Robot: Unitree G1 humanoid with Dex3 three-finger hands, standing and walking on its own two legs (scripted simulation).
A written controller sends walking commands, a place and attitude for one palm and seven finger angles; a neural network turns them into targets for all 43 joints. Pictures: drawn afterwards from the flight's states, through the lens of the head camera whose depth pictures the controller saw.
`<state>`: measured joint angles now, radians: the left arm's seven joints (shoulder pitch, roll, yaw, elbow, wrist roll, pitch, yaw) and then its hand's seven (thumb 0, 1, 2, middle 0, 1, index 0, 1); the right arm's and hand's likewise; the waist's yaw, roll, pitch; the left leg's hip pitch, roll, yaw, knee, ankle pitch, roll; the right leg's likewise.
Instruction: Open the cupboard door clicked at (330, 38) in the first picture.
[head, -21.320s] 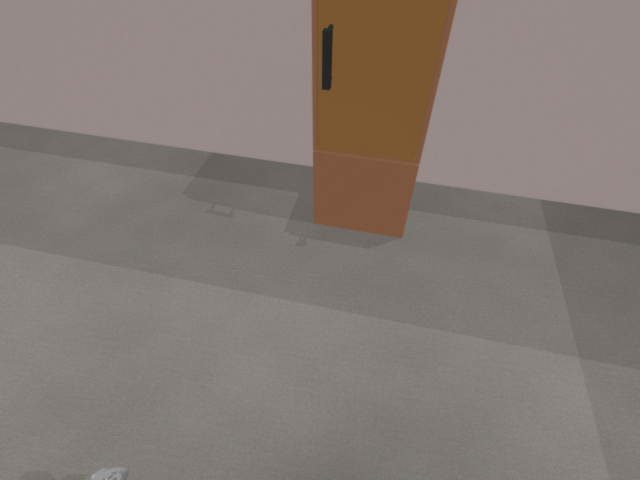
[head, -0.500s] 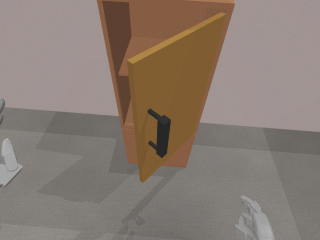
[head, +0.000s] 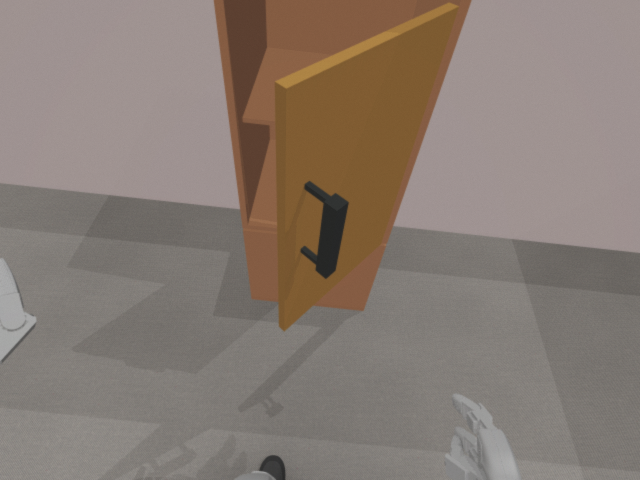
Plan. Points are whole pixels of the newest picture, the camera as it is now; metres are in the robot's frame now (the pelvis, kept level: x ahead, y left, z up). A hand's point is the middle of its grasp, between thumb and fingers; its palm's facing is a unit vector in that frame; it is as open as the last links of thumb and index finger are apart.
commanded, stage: step back with the hand held close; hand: left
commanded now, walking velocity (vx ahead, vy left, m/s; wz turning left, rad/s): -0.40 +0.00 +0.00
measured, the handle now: (319, 231) +0.47 +0.05 +0.00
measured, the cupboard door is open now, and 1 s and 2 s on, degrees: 51 51 51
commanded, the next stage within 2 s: stop stepping back and stand still in 0.16 s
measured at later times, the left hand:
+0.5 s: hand out of the picture +0.07 +0.24 +0.16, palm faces +0.41 -0.78 -0.47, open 7.5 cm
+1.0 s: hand out of the picture +0.04 +0.24 +0.16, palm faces +0.48 -0.76 -0.44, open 7.5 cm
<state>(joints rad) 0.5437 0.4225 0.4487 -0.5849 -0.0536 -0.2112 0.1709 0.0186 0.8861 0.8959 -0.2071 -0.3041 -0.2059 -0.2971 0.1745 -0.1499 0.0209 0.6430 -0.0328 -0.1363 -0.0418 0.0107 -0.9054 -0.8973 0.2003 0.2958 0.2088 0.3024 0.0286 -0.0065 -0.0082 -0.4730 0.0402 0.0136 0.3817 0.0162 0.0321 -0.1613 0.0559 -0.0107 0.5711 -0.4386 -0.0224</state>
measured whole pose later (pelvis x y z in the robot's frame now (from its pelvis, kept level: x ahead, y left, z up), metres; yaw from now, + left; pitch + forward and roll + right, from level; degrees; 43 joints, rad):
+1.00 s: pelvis -0.15 -0.02 +0.00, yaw +1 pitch -1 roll +0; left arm 0.53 0.37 0.38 -0.44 -0.02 -0.17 0.16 0.02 0.88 0.90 -0.21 -0.30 -0.21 -0.30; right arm 0.24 -0.19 0.03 0.67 -0.02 -0.13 -0.07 0.01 -0.90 -0.90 0.20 0.30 0.21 0.30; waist 0.02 0.02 -0.02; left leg -0.32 0.03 0.01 0.67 -0.34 0.01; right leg -0.26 0.03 -0.06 0.53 -0.26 -0.05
